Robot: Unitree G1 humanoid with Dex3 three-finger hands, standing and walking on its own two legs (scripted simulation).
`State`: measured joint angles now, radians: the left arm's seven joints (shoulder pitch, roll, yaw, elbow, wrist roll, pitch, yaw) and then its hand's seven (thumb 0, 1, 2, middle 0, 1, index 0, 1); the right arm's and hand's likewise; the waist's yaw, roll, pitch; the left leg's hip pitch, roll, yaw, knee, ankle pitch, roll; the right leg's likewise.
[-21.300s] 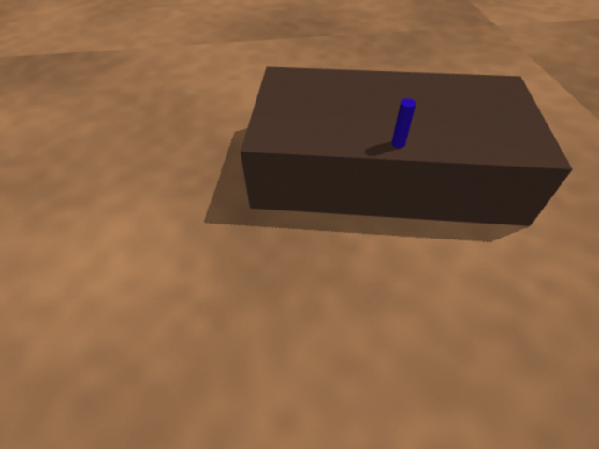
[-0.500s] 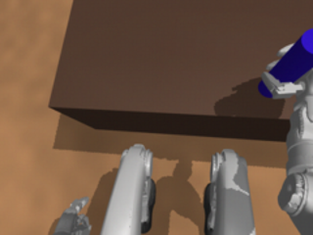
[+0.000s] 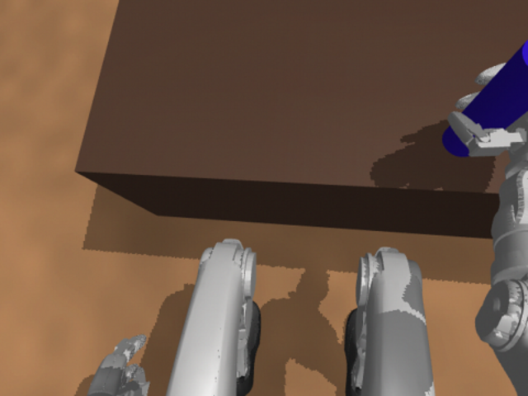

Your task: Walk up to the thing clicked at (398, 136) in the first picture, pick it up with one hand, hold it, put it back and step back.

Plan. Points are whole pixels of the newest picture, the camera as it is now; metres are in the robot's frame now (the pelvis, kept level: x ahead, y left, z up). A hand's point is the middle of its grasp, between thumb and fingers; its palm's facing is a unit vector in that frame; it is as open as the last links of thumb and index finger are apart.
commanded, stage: open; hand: right
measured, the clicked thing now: (496, 107) +0.49 -0.25 +0.02
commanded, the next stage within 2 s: withdraw in 0.36 s
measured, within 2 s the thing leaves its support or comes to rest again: neither
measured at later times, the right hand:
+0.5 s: hand (489, 105) +0.50 -0.25 +0.01, palm faces +0.17 +0.99 -0.01, open 14.5 cm
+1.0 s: hand out of the picture +0.50 -0.34 +0.10, palm faces +0.23 +0.96 -0.15, open 17.1 cm
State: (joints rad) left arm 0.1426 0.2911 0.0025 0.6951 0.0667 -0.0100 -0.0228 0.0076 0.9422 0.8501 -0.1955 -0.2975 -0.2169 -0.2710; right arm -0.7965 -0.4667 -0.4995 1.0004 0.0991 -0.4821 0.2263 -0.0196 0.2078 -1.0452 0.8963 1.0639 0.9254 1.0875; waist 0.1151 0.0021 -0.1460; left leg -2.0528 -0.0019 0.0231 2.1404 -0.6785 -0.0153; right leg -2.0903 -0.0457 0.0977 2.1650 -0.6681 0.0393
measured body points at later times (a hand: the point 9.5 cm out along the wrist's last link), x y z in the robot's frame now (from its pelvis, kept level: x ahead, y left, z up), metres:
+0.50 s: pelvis +0.00 +0.00 +0.01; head +0.21 -0.04 +0.40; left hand +0.10 +0.28 -0.12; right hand +0.48 -0.30 +0.01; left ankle +0.09 +0.12 -0.37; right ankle +0.09 -0.14 -0.37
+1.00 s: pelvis +0.01 +0.00 +0.07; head +0.21 -0.04 +0.47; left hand +0.11 +0.28 -0.04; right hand +0.48 -0.39 +0.11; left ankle +0.09 +0.12 -0.37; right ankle +0.09 -0.14 -0.37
